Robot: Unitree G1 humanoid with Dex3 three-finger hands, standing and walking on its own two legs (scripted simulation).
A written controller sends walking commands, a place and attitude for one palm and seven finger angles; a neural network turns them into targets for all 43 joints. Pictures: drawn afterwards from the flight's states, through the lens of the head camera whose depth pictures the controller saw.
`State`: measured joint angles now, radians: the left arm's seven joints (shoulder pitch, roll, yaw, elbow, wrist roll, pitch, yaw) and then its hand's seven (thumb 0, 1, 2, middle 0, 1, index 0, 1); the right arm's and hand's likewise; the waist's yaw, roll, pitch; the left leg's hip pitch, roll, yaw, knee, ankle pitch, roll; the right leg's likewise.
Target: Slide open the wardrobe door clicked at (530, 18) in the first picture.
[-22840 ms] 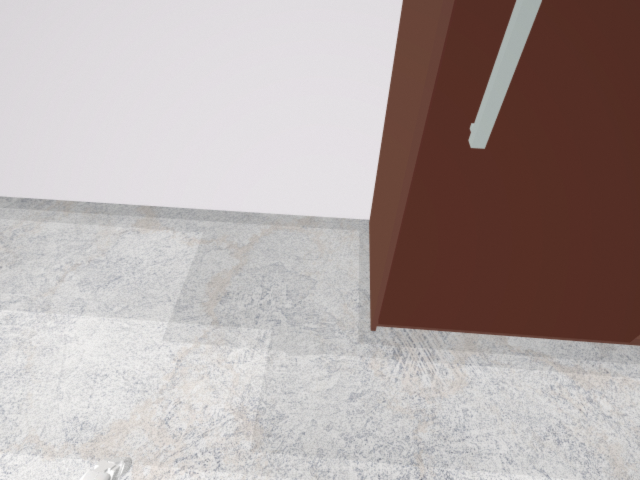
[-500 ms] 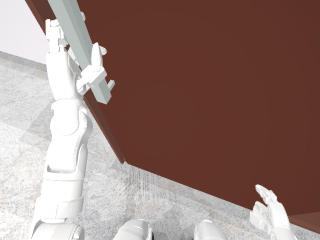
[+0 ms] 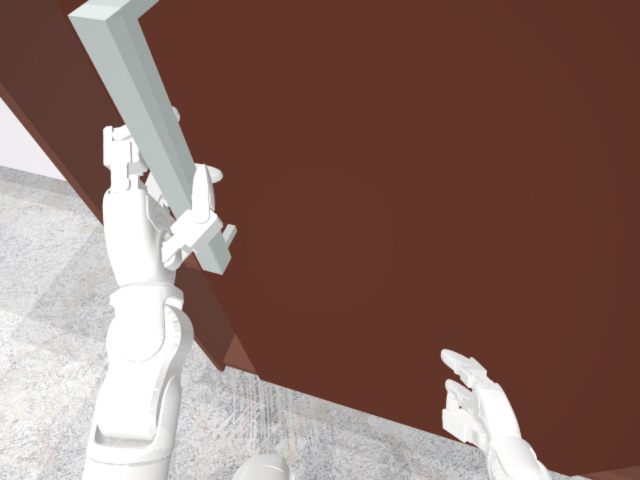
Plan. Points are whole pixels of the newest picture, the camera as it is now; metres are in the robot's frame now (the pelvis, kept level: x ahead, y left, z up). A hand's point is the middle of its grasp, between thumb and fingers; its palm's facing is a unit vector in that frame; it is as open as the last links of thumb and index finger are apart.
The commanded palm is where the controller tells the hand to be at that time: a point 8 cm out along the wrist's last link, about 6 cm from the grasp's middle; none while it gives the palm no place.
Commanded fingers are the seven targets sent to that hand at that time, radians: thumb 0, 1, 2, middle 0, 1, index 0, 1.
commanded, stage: step sideways, sliding the door along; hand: left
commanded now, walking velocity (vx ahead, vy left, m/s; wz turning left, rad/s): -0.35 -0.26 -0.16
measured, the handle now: (189, 163) +0.34 +0.20 +0.21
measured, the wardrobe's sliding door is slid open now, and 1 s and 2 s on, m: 0.13 0.26 0.35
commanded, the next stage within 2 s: none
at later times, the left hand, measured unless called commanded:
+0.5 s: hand (286, 239) +0.28 +0.09 +0.20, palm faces +0.19 -0.98 -0.02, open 7.8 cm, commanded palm +0.25 +0.08 +0.20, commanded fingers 0.00 0.90 0.90 -0.45 -1.40 -0.45 -1.40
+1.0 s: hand (338, 246) +0.28 +0.04 +0.21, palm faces +0.22 -0.98 +0.05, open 7.6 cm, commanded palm +0.24 +0.01 +0.19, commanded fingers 0.00 0.90 0.90 -0.45 -1.40 -0.45 -1.40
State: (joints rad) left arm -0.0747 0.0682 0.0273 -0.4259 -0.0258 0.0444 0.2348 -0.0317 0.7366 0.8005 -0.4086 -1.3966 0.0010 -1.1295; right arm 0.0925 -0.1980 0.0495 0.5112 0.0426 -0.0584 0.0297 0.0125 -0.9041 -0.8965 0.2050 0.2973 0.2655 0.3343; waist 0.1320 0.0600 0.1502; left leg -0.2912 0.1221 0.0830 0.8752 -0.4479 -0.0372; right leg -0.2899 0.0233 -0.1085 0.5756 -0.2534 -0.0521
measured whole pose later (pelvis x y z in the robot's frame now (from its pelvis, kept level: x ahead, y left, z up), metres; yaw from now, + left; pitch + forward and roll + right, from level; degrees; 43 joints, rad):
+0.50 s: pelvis -0.08 -0.04 +0.00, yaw -8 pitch -2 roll -3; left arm -0.25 0.16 0.14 -0.22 -0.08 0.01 0.22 -0.02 0.69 0.82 -0.43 -1.39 0.00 -1.13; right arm 0.10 -0.15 0.03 0.56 0.04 -0.05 0.02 0.01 -0.90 -0.90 0.20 0.30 0.20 0.30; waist 0.07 0.07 0.16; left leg -0.33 0.27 0.07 0.61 -0.25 -0.10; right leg -0.23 0.02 -0.05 0.52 -0.25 0.01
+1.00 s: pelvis -0.13 -0.12 +0.01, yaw -7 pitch -2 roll -5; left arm -0.54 0.20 0.13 0.10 -0.11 0.03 0.20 0.03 0.71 0.84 -0.32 -1.39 0.00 -1.21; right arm 0.13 -0.16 0.02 0.61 0.06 0.00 0.01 0.01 -0.90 -0.90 0.20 0.30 0.20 0.30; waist 0.14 0.05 0.16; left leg -0.23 0.26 0.05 0.51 -0.23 -0.11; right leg -0.34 -0.04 -0.06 0.74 -0.35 0.03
